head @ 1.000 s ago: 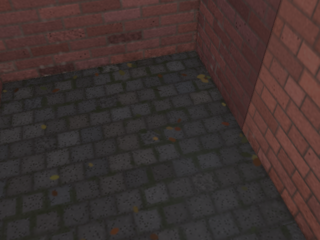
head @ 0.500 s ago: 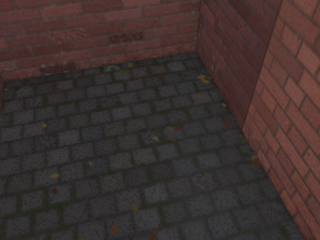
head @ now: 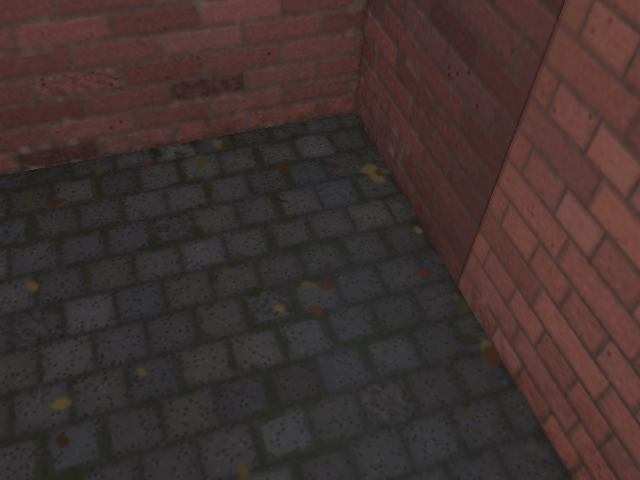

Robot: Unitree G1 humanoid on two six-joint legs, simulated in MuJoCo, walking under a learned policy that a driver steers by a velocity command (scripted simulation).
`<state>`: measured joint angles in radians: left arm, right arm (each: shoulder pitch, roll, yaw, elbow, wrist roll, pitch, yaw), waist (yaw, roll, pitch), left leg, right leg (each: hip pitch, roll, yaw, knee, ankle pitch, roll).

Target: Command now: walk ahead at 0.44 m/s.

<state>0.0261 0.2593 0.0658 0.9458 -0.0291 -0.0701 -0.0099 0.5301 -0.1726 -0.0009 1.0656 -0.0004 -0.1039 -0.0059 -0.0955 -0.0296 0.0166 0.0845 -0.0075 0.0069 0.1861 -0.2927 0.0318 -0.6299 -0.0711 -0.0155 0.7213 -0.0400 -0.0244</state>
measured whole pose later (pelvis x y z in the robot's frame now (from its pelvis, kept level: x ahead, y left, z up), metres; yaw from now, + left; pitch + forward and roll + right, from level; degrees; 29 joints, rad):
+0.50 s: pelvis +0.28 -0.05 +0.00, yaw +0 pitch +1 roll -2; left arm 0.39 0.24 0.02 1.02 0.01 -0.10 -0.01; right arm 0.10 -0.27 -0.05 0.86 0.00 -0.08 0.00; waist 0.06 0.04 0.02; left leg -0.71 0.13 -0.04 0.78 0.03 0.00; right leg -0.04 0.06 -0.07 0.22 -0.20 -0.05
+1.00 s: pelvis +0.43 +0.00 -0.01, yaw +1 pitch -1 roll +1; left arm 0.22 0.24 0.00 0.99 0.02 0.00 0.04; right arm 0.11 -0.24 -0.02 0.92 -0.02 -0.03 0.00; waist 0.00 0.00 0.03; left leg -0.34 -0.05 0.05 0.48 -0.15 0.05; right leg -0.29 -0.06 0.02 0.57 -0.26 0.03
